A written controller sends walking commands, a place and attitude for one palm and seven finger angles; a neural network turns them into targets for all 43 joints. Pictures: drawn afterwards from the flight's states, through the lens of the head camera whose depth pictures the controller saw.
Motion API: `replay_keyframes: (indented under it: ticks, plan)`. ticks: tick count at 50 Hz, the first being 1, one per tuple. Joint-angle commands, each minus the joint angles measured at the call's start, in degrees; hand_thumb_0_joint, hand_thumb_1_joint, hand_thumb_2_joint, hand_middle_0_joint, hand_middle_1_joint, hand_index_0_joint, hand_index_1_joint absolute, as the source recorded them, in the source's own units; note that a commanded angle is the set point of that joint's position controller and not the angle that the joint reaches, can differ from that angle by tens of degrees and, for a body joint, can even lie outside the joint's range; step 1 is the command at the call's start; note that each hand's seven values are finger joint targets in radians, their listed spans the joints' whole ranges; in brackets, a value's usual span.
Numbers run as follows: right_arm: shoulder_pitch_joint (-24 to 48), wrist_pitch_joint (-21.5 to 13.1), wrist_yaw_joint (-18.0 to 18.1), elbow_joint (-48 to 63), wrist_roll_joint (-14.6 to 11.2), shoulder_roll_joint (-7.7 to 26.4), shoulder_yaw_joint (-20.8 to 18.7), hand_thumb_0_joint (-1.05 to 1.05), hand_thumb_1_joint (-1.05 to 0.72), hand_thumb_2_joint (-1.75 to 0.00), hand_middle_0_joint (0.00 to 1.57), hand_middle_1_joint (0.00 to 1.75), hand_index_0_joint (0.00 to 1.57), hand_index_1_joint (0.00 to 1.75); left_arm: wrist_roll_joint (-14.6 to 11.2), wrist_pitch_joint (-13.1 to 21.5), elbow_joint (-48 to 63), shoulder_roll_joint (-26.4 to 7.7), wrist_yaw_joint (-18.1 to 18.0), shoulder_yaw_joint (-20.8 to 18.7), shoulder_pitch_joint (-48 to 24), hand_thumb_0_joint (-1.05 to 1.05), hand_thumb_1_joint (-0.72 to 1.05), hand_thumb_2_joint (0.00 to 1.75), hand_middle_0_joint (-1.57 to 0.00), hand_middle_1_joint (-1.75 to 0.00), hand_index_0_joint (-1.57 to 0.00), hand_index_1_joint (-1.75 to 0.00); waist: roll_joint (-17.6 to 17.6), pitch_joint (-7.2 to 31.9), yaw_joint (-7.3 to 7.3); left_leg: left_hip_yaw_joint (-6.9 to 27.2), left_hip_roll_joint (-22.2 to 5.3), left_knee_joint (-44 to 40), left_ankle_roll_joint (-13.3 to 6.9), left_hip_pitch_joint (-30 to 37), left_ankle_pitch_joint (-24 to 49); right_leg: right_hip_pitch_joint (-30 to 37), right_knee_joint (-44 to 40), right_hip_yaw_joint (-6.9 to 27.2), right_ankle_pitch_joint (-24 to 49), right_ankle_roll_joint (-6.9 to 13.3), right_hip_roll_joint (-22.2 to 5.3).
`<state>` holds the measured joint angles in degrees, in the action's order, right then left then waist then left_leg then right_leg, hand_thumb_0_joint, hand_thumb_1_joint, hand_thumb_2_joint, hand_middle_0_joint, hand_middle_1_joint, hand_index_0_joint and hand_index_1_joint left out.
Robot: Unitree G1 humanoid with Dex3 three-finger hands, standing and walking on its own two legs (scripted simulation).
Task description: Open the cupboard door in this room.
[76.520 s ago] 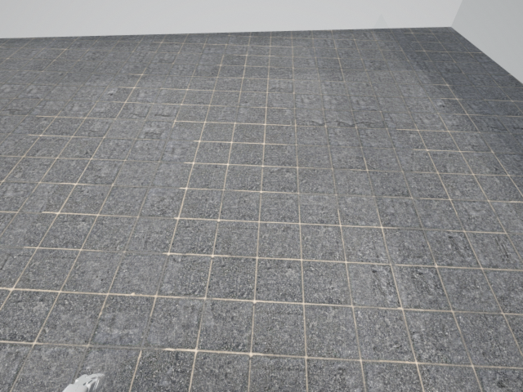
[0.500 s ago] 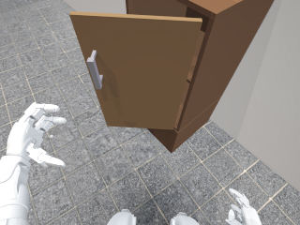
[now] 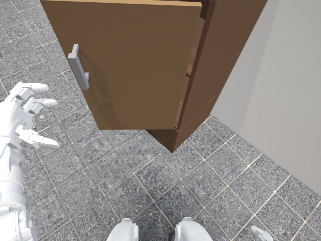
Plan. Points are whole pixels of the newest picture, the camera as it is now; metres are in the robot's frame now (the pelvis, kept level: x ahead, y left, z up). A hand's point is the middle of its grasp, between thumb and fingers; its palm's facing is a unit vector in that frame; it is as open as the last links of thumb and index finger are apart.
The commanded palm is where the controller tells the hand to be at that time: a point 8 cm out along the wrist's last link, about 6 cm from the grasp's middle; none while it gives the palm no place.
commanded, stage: move the hooked fingers beside the handle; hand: left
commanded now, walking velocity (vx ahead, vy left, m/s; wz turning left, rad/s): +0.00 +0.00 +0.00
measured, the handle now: (80, 68) +0.56 +0.23 +0.05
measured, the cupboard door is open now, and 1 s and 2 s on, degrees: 46 46 46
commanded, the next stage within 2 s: slide the fingers in behind the handle in 1.72 s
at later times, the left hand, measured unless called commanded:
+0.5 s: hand (47, 97) +0.45 +0.29 +0.05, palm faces +0.03 -1.00 -0.01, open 13.9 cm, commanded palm +0.44 +0.33 +0.05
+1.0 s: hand (54, 77) +0.52 +0.30 +0.05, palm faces +0.03 -1.00 -0.02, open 13.9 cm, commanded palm +0.50 +0.33 +0.05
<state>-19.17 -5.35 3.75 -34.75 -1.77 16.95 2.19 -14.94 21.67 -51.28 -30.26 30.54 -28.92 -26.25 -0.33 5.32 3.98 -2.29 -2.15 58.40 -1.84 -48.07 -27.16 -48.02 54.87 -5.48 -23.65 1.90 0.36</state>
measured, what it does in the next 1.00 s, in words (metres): stands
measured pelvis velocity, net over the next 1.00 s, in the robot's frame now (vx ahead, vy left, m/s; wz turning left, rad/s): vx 0.00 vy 0.02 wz -0.04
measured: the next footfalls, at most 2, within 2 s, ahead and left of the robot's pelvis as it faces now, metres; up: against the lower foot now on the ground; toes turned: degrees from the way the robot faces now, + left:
none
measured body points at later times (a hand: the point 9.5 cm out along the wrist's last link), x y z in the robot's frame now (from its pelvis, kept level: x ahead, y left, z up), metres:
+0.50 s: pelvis +0.00 +0.02 -0.01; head +0.12 +0.04 +0.42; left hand +0.44 +0.34 +0.06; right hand +0.05 -0.26 -0.11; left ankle +0.01 +0.10 -0.67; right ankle +0.03 -0.10 -0.67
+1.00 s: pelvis +0.00 +0.02 -0.02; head +0.17 +0.06 +0.39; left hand +0.51 +0.35 +0.05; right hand -0.01 -0.26 -0.11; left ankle +0.01 +0.10 -0.67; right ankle +0.03 -0.10 -0.67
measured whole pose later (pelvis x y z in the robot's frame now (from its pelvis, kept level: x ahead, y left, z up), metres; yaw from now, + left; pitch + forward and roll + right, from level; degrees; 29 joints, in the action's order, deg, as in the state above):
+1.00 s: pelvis +0.00 +0.02 -0.02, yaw -2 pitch +26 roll -5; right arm -22.7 3.8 2.2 -33.8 0.4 17.4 4.7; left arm -4.7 19.6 -72.9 -46.8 27.4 -32.0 -55.0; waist -1.0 4.5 11.9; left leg -1.4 -3.3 65.5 -3.3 -62.1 -29.3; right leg -60.3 58.2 -6.2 -23.6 0.6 1.4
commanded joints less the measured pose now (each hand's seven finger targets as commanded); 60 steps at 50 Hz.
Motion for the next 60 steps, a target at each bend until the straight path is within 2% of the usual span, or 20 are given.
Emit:
replay_keyframes:
  ticks: [1,4,5,7,10,13,16,22,24,26,30,33,36,41,43,45,47,51,54,60]
  plan:
    - [-4.39,-0.93,0.3,6.03,0.26,9.39,-4.03,0.0,-0.9,-0.9,0.2,0.3,0.2,0.3,-1.12,4.02,10.08,-19.18,-0.11,-4.33,-18.29,0.0,-0.5,0.3,-0.3,-1.2,-0.3,-1.2,-6.21,22.83,-0.71,3.41,1.2,-7.51,0.08,10.76,20.21,14.37,-5.58,5.01,16.39,-0.43,1.26]
    - [-4.9,-0.3,0.15,5.81,0.39,9.41,-3.94,0.0,-0.9,-0.9,0.2,0.3,0.2,0.3,-0.94,4.69,9.15,-17.75,-0.44,-2.71,-22.1,0.0,-0.5,0.3,-0.3,-1.2,-0.3,-1.2,-5.82,21.96,0.36,3.92,0.98,-7.18,0.05,11.28,20.75,11.9,-5.12,4.42,15.64,-0.28,1.65]
    - [-5.51,0.12,0.1,5.41,0.41,9.81,-4.16,0.0,-0.9,-0.9,0.2,0.3,0.2,0.3,-0.57,4.61,7.12,-19.78,-0.49,-4.49,-21.2,0.0,-0.5,0.3,-0.3,-1.2,-0.3,-1.2,-5.06,22.32,-0.17,3.84,0.88,-7.23,0.19,10.83,19.53,11.99,-5.34,4.5,14.65,-0.38,1.63]
    - [-5.49,0.65,0.15,5.15,0.42,9.72,-3.93,0.0,-0.9,-0.9,0.2,0.3,0.2,0.3,0.2,4.71,5.34,-19.04,-0.69,-2.92,-24.58,0.0,-0.5,0.3,-0.3,-1.2,-0.3,-1.2,-5.81,21.04,0.8,3.94,0.95,-7.24,0.09,10.12,17.85,10.53,-5.41,4.46,13.28,-0.5,1.49]
    - [-6.51,1.42,0.04,4.92,0.67,10.1,-4.09,0.0,-0.9,-0.9,0.2,0.3,0.2,0.3,0.95,5.29,4.93,-20.83,-0.91,-3.66,-26.83,0.0,-0.5,0.3,-0.3,-1.2,-0.3,-1.2,-6.91,24.03,0.72,4.59,0.63,-6.66,0.37,12.77,21.03,9.25,-4.55,4.02,14.29,-0.33,1.71]
    - [-7.0,2.29,-0.12,4.46,0.91,10.27,-3.91,0.0,-0.9,-0.9,0.2,0.3,0.2,0.3,1.86,5.26,1.52,-21.98,-1.38,-4.16,-28.6,0.0,-0.5,0.3,-0.3,-1.2,-0.3,-1.2,-6.33,23.12,0.92,4.96,0.52,-6.24,0.5,11.88,20.64,8.31,-4.28,3.73,13.58,-0.31,1.78]
    - [-7.43,3.07,-0.37,4.6,0.94,10.32,-3.87,0.0,-0.9,-0.9,0.2,0.3,0.2,0.3,2.08,5.64,1.82,-21.11,-1.18,-2.85,-30.13,0.0,-0.5,0.3,-0.3,-1.2,-0.3,-1.2,-8.93,24.99,1.07,5.4,0.33,-5.97,1.0,14.61,23.62,6.68,-3.88,3.36,14.03,-0.21,1.95]
    - [-8.53,4.52,-0.44,3.54,1.3,10.74,-3.69,0.0,-0.9,-0.9,0.2,0.3,0.2,0.3,3.21,5.16,-0.67,-21.41,-2.28,-1.62,-36.43,0.0,-0.5,0.3,-0.3,-1.2,-0.3,-1.2,-8.51,24.06,3.07,6.37,-0.07,-5.29,1.09,14.76,23.11,3.06,-3.69,2.83,12.47,-0.41,2.04]
    - [-9.09,5.02,-0.29,3.54,1.36,11.04,-3.42,0.0,-0.9,-0.9,0.2,0.3,0.2,0.3,3.62,4.98,-3.02,-23.55,-2.66,-2.77,-37.57,0.0,-0.5,0.3,-0.3,-1.2,-0.3,-1.2,-6.62,23.2,3.33,6.37,0.02,-4.87,0.77,12.39,22.29,3.54,-3.31,2.85,12.67,-0.26,2.23]
    - [-9.42,5.32,-0.41,3.2,1.56,11.04,-3.36,0.0,-0.9,-0.9,0.2,0.3,0.2,0.3,4.54,5.12,-2.94,-24.23,-2.88,-2.49,-39.64,0.0,-0.5,0.3,-0.3,-1.2,-0.3,-1.2,-9.81,25.03,3.38,6.47,0.02,-4.52,1.1,13.78,22.74,2.6,-3.16,3.04,12.31,-0.35,2.1]
    - [-10.35,6.07,-0.54,2.92,1.82,11.47,-3.24,0.0,-0.9,-0.9,0.2,0.3,0.2,0.3,4.98,5.25,-3.94,-26.65,-2.95,-3.63,-41.14,0.0,-0.5,0.3,-0.3,-1.2,-0.3,-1.2,-10.24,27.07,3.82,6.99,-0.36,-3.67,1.36,14.54,24.96,1.75,-2.53,2.76,12.9,-0.34,2.34]
    - [-10.83,6.64,-0.5,2.78,1.79,11.72,-2.98,0.0,-0.9,-0.9,0.2,0.3,0.2,0.3,5.69,4.14,-6.82,-27.27,-2.98,-3.06,-43.03,0.0,-0.5,0.3,-0.3,-1.2,-0.3,-1.2,-8.25,24.75,5.04,7.03,-0.33,-3.45,0.81,11.66,22.47,1.36,-2.81,2.81,12.15,-0.58,2.36]
    - [-11.61,7.07,-0.41,2.61,2.03,12.06,-2.67,0.0,-0.9,-0.9,0.2,0.3,0.2,0.3,6.67,3.94,-6.3,-30.02,-3.15,-3.59,-46.67,0.0,-0.5,0.3,-0.3,-1.2,-0.3,-1.2,-11.81,26.52,5.34,7.53,-0.45,-2.88,1.17,12.65,23.35,-0.3,-2.08,2.68,11.82,-0.44,2.32]
    - [-13.27,7.83,-0.69,2.12,2.42,12.24,-2.6,0.0,-0.9,-0.9,0.2,0.3,0.2,0.3,7.0,3.51,-7.34,-31.07,-3.33,-3.97,-48.98,0.0,-0.5,0.3,-0.3,-1.2,-0.3,-1.2,-11.98,29.57,6.48,7.79,-0.77,-1.23,1.04,13.55,27.23,-0.79,-1.59,2.64,14.21,-0.67,2.62]
    - [-13.57,8.11,-0.77,2.41,2.42,12.39,-2.4,0.0,-0.9,-0.9,0.2,0.3,0.2,0.3,7.66,2.5,-9.74,-33.49,-3.31,-5.44,-47.45,0.0,-0.5,0.3,-0.3,-1.2,-0.3,-1.2,-10.47,28.52,6.16,7.38,-0.57,-0.98,0.63,10.39,25.87,0.89,-1.62,2.9,14.56,-0.72,2.66]
    - [-13.73,8.52,-0.75,2.58,2.3,12.4,-1.86,0.0,-0.9,-0.9,0.2,0.3,0.2,0.3,8.28,1.57,-11.5,-33.78,-2.92,-4.24,-49.19,0.0,-0.5,0.3,-0.3,-1.2,-0.3,-1.2,-10.42,25.99,7.24,7.1,-0.63,-0.73,0.28,8.38,24.47,-0.17,-1.64,2.91,14.28,-0.79,2.77]
    - [-14.18,8.76,-0.69,2.86,2.47,12.54,-1.92,0.0,-0.9,-0.9,0.2,0.3,0.2,0.3,9.08,1.61,-9.82,-36.5,-3.06,-5.52,-50.25,0.0,-0.5,0.3,-0.3,-1.2,-0.3,-1.2,-12.81,28.67,6.74,7.1,-0.57,-0.44,0.24,8.88,24.51,0.36,-1.25,3.04,14.24,-0.74,2.7]
    - [-15.28,9.15,-1.43,3.18,2.75,12.41,-2.56,0.0,-0.9,-0.9,0.2,0.3,0.2,0.3,7.93,2.36,-6.42,-35.42,-2.36,-6.49,-46.87,0.0,-0.5,0.3,-0.3,-1.2,-0.3,-1.2,-15.57,34.12,5.72,7.84,-1.18,-0.01,1.23,15.28,33.5,0.17,-0.77,2.51,17.93,-0.58,3.02]
    - [-15.44,9.66,-1.84,3.21,2.63,12.27,-2.69,0.0,-0.9,-0.9,0.2,0.3,0.2,0.3,6.88,1.53,-7.53,-32.64,-1.84,-5.61,-44.65,0.0,-0.5,0.3,-0.3,-1.2,-0.3,-1.2,-13.0,30.69,6.1,8.17,-1.45,-0.35,1.1,15.09,33.91,-1.2,-1.21,1.82,17.31,-0.54,3.38]
    - [-15.32,10.24,-2.14,3.02,2.6,11.84,-3.13,0.0,-0.9,-0.9,0.2,0.3,0.2,0.3,6.87,2.3,-1.86,-32.2,-3.11,-5.92,-44.78,0.0,-0.5,0.3,-0.3,-1.2,-0.3,-1.2,-15.44,31.93,5.33,8.19,-1.58,-1.18,1.64,18.71,36.29,-0.97,-2.08,1.73,17.4,-0.6,3.54]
